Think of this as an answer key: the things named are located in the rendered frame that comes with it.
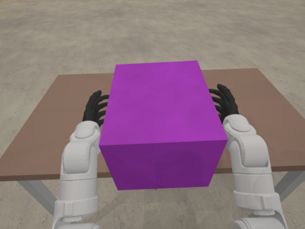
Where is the robot left hand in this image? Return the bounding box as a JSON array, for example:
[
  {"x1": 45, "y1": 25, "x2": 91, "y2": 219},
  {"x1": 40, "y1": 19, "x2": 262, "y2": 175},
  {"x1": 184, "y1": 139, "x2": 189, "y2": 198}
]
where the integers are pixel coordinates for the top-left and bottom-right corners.
[{"x1": 82, "y1": 90, "x2": 109, "y2": 127}]

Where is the carton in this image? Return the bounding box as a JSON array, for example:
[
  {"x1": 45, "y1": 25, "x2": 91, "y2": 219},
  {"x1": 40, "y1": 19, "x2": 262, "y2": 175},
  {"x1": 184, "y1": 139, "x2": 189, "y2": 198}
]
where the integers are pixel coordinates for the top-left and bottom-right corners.
[{"x1": 99, "y1": 61, "x2": 228, "y2": 190}]

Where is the robot left forearm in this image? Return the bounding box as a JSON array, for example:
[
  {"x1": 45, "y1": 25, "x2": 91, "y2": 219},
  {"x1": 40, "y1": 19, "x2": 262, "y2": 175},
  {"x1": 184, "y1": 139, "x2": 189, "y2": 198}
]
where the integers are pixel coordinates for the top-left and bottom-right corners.
[{"x1": 51, "y1": 121, "x2": 101, "y2": 229}]

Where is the table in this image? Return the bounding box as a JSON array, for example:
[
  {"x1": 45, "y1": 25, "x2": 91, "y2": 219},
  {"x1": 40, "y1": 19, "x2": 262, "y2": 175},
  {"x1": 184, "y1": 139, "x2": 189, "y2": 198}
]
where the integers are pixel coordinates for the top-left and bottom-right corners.
[{"x1": 0, "y1": 68, "x2": 305, "y2": 224}]

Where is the robot right hand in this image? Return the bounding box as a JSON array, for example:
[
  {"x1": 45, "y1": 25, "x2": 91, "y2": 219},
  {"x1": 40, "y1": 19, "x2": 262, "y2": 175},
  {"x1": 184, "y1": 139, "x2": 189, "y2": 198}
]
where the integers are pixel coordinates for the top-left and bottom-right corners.
[{"x1": 209, "y1": 84, "x2": 239, "y2": 124}]

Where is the robot right upper arm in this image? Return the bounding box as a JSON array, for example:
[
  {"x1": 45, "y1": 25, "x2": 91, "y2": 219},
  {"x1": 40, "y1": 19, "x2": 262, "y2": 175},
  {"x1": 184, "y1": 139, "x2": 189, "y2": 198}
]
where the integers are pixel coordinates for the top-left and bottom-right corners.
[{"x1": 232, "y1": 218, "x2": 285, "y2": 229}]

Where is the robot right forearm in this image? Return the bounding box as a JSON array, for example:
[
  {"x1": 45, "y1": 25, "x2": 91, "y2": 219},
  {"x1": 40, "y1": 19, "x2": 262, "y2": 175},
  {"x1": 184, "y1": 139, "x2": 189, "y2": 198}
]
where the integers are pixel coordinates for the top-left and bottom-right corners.
[{"x1": 223, "y1": 114, "x2": 288, "y2": 229}]

